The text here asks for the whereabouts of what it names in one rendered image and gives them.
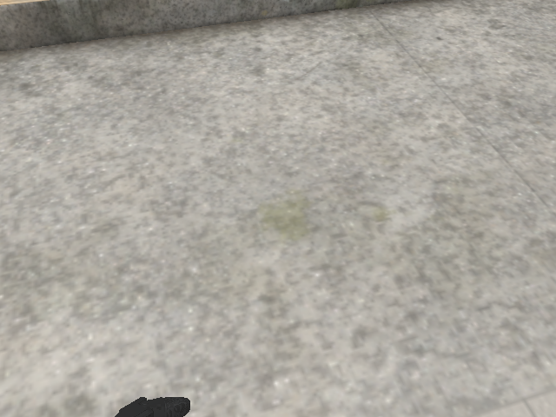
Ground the robot left hand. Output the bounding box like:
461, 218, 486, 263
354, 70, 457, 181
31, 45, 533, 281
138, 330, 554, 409
115, 397, 190, 417

